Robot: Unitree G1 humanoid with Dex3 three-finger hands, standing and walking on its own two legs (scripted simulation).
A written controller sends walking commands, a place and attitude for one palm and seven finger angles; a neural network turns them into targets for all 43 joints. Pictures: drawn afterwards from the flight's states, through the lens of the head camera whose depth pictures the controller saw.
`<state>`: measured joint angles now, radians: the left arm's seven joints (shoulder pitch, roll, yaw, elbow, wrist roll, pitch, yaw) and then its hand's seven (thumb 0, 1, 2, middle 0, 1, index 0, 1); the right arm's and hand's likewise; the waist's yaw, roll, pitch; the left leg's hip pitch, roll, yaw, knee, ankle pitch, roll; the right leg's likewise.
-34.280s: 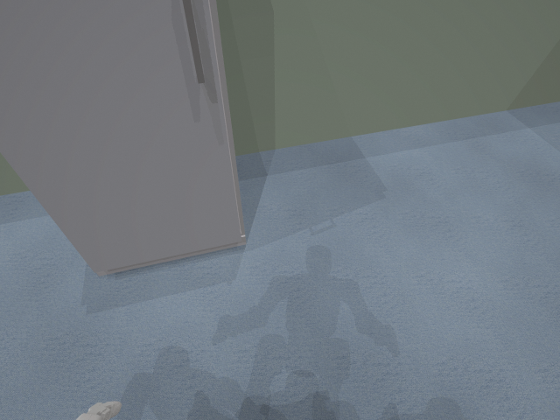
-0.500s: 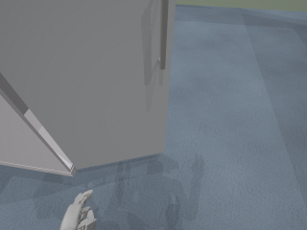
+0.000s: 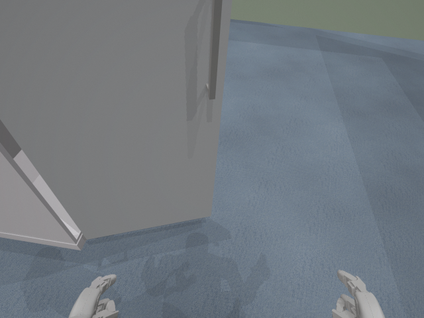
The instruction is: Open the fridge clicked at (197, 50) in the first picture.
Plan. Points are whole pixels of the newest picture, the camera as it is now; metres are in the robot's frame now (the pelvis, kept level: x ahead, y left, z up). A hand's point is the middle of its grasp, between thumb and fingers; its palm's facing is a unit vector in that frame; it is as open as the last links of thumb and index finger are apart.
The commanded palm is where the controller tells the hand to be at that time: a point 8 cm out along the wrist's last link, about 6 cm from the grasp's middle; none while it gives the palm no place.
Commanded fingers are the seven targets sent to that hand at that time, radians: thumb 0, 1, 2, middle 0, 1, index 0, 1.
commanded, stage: let the arm hang, fingers relaxed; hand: right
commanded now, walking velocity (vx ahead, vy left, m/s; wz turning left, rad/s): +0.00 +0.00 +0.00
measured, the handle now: (212, 44) +0.65 +0.06 +0.21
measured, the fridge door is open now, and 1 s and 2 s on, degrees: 68 68 68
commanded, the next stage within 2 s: look to check the result in 0.92 s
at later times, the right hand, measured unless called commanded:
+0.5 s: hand out of the picture -0.04 -0.20 -0.16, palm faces -0.01 +0.98 -0.21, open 7.3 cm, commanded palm none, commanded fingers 0.00 -0.90 -0.90 0.20 0.30 0.20 0.30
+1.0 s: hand out of the picture +0.00 -0.17 -0.16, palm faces +0.00 +0.99 -0.17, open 7.3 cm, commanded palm none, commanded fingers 0.00 -0.90 -0.90 0.20 0.30 0.20 0.30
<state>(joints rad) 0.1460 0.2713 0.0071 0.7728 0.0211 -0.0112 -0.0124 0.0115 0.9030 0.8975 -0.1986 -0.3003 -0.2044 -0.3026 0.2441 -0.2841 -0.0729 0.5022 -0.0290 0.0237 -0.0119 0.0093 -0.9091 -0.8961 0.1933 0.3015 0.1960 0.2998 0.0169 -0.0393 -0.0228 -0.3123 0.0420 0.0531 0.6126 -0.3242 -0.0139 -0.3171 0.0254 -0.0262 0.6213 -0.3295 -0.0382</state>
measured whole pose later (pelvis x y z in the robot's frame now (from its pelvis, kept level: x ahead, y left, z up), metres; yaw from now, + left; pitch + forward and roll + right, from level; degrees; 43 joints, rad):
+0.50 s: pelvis -0.01 -0.02 +0.01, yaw +1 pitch -1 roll +1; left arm 0.34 0.13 -0.01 1.10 0.01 0.01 0.03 0.01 0.91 0.90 -0.20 -0.30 -0.20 -0.30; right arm 0.33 -0.17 0.00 1.16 -0.01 0.01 -0.03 0.01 -0.92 -0.90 0.20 0.30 0.20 0.30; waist 0.01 -0.01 0.06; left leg -0.19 0.05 0.03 0.41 -0.21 -0.04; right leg -0.19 0.04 -0.05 0.44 -0.24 -0.06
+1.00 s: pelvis +0.00 -0.01 +0.02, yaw +2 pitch -1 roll +0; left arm 0.31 0.12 0.00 1.12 0.02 -0.01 0.04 0.01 0.91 0.90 -0.20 -0.30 -0.20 -0.30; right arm 0.28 -0.13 -0.01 1.15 -0.01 -0.01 -0.03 0.01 -0.92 -0.90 0.20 0.30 0.20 0.30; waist 0.01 0.00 0.05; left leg -0.17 0.04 0.02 0.41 -0.23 -0.03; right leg -0.17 0.03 -0.06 0.42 -0.24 -0.06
